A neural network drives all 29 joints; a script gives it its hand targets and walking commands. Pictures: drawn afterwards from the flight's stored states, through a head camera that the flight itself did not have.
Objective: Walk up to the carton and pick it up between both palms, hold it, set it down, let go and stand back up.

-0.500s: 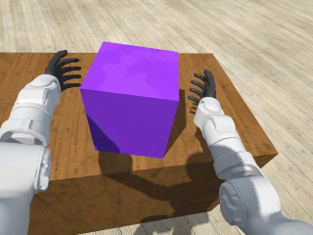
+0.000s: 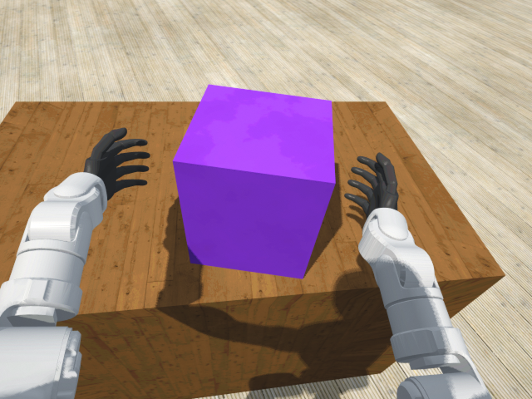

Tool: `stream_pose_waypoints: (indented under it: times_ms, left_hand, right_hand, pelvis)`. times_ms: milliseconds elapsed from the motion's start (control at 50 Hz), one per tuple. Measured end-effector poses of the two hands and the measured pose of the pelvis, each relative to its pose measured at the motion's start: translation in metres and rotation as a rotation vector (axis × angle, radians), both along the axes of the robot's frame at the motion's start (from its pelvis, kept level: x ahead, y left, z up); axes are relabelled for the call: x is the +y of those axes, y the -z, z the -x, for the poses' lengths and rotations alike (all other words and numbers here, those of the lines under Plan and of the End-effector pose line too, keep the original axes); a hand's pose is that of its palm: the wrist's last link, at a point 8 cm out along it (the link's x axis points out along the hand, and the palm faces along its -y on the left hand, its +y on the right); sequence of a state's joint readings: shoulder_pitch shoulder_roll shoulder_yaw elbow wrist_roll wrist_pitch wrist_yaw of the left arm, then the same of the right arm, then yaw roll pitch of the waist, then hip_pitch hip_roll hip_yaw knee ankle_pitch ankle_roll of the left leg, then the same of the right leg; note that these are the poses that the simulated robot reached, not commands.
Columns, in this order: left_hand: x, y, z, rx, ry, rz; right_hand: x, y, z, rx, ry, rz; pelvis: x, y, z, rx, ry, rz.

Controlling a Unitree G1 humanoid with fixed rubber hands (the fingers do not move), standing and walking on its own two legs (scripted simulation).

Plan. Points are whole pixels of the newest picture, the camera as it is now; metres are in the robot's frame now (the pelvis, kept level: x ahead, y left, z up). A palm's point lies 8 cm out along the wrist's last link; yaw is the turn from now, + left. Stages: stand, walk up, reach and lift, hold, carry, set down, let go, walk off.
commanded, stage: set down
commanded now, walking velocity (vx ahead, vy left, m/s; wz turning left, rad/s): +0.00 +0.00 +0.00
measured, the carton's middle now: (257, 185) +0.46 -0.02 +0.06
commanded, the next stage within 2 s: none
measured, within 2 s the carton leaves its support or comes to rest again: neither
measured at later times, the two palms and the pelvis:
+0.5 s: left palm (88, 240) +0.34 +0.23 +0.09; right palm (387, 258) +0.28 -0.18 +0.09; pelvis +0.00 +0.00 +0.00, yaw -1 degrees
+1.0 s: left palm (71, 314) +0.25 +0.24 +0.05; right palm (388, 308) +0.23 -0.18 +0.05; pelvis +0.02 -0.02 +0.00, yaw +1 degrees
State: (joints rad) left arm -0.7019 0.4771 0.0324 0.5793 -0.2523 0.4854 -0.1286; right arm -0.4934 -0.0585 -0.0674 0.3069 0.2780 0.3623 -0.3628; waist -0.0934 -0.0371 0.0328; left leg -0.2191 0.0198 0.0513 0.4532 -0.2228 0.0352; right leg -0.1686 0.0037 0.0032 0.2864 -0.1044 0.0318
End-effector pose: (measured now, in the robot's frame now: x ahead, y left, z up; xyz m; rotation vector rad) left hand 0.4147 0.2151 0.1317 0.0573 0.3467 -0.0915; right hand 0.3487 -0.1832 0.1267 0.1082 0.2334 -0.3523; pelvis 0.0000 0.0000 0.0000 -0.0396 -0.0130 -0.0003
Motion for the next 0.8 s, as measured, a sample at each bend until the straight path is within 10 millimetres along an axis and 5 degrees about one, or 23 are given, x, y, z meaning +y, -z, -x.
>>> stream_pose_waypoints:
  times_ms: [800]
  left_hand:
    - [0.028,0.067,0.125,0.046,-0.016,-0.034]
  right_hand:
    - [0.002,0.054,0.096,0.108,-0.03,-0.014]
  pelvis:
    - [-0.013,0.0,-0.012,-0.08,-0.004,-0.017]
